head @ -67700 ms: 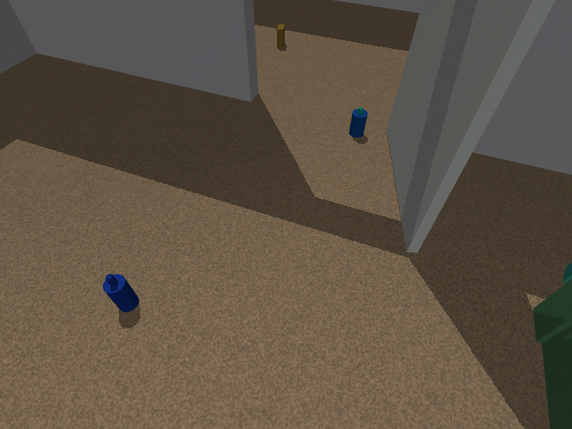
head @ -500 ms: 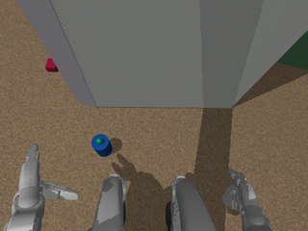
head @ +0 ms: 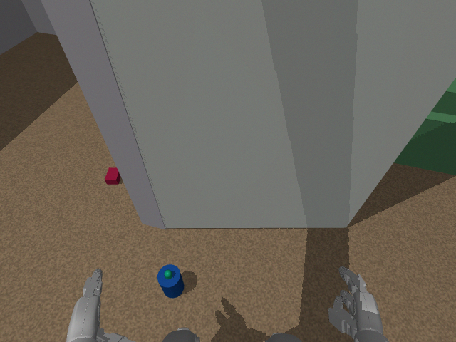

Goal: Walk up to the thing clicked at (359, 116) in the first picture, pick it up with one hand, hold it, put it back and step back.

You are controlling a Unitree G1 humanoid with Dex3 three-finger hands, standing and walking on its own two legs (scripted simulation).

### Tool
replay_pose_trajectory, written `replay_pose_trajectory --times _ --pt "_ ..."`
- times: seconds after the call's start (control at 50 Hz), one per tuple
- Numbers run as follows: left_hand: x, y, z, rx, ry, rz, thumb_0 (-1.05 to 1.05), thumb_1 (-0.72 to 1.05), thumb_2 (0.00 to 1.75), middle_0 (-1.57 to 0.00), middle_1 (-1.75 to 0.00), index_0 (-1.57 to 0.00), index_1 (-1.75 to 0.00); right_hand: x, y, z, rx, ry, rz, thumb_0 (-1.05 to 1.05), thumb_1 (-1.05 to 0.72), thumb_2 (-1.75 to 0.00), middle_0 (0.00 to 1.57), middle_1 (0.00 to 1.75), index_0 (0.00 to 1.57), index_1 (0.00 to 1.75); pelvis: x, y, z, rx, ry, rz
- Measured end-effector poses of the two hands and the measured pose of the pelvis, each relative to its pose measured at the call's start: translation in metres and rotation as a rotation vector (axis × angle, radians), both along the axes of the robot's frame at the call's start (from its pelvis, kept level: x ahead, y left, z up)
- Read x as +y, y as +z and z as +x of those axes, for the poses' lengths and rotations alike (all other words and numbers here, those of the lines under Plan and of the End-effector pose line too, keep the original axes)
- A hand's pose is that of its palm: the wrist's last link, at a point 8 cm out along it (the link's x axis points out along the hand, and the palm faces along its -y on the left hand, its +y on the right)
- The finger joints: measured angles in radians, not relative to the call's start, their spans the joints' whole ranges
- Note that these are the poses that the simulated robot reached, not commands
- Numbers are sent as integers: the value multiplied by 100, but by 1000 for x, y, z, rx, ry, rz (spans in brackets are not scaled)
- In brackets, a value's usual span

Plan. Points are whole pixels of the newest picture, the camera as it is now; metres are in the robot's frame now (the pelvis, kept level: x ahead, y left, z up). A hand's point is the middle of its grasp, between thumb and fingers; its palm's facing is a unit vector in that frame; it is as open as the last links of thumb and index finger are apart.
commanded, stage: home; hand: left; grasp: from above
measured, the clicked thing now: (170, 280) +0.42 +0.21 -0.63
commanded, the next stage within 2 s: stand in 1.92 s
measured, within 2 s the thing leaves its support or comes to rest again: neither
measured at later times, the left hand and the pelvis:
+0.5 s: hand (130, 327) +0.16 +0.17 -0.05, palm faces +0.11 -0.95 -0.29, open 17.4 cm; pelvis -0.01 -0.01 +0.01, yaw +0 degrees
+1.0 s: hand (130, 327) +0.16 +0.17 -0.05, palm faces +0.11 -0.95 -0.28, open 17.3 cm; pelvis -0.01 -0.01 +0.01, yaw +0 degrees
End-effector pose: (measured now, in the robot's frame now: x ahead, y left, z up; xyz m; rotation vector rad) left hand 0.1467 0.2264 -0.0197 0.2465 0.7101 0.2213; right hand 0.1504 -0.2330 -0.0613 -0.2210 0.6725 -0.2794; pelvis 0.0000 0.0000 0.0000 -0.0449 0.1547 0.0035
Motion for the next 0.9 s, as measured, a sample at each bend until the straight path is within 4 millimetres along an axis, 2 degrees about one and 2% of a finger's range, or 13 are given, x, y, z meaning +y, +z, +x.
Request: replay_pose_trajectory --times 0.14,0.52,0.7,0.9 --pt "2 -4 -11 29 19 -9 -1 -56 4 -5 -5 -5 -5 0 8 6 -26 43 -17 1 -90 -90 21 30 20 31 -2 3 -5 -19 7 3" --pt "-12 -2 -7 34 2 -9 -1 -52 7 -6 -6 -6 -5 -17 -1 -14 28 19 -11 1 -90 -90 20 30 20 30 -13 7 -6 -27 3 15" --pt "-15 -2 -7 31 2 -14 -1 -51 7 -6 -7 -6 -6 -23 2 -12 16 14 -23 1 -90 -90 20 30 20 30 -15 8 -5 -32 3 17" --pt "-13 -2 -8 32 5 -18 -1 -51 8 -6 -7 -6 -6 -20 5 -6 -3 26 -21 1 -90 -90 20 30 20 30 -14 9 -6 -36 4 18"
